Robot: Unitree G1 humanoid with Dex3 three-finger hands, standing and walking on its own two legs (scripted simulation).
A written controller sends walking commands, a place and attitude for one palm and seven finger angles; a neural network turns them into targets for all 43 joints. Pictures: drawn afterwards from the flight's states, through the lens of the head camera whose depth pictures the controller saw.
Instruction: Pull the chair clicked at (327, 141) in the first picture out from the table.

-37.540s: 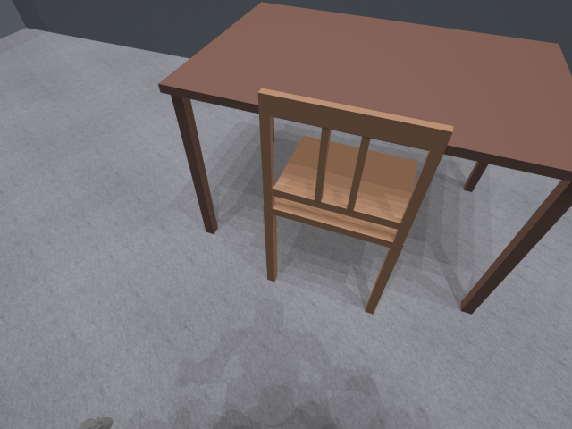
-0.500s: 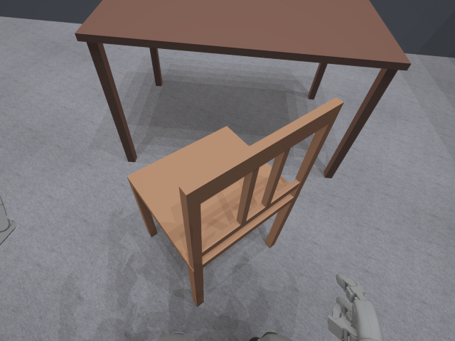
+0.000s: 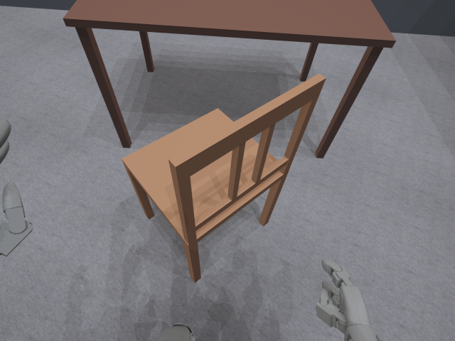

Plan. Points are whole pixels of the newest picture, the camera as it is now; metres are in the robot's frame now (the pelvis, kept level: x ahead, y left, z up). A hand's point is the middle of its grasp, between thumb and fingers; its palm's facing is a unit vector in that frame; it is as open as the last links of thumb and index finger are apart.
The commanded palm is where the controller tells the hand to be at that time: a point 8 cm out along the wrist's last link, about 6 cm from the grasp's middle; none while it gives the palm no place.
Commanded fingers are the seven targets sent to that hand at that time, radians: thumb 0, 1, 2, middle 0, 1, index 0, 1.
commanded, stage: step back with the hand held close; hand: left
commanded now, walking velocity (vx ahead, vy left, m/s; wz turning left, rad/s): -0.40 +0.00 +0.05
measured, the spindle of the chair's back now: (235, 172) +0.51 +0.01 -0.11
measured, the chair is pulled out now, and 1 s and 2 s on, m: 0.49 0.49 0.49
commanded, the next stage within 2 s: stop stepping back and stand still in 0.14 s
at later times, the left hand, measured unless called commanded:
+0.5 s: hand out of the picture +0.08 +0.23 +0.17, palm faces +0.42 -0.77 -0.48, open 7.4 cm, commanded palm +0.02 +0.27 +0.18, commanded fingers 0.00 0.90 0.90 -0.20 -0.30 -0.20 -0.30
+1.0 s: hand out of the picture +0.03 +0.25 +0.17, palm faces +0.50 -0.75 -0.43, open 7.4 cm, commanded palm -0.03 +0.28 +0.18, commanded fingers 0.00 0.90 0.90 -0.20 -0.30 -0.20 -0.30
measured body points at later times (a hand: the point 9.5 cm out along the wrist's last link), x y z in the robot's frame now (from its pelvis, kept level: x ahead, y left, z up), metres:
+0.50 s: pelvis -0.11 -0.04 +0.00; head -0.11 -0.03 +0.45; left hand +0.05 +0.26 +0.20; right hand +0.04 -0.27 -0.09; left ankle -0.10 +0.09 -0.69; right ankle -0.05 -0.14 -0.73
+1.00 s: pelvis -0.15 -0.03 +0.00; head -0.17 -0.01 +0.45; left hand +0.00 +0.29 +0.19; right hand +0.01 -0.26 -0.08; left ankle -0.12 +0.07 -0.73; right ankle -0.12 -0.14 -0.72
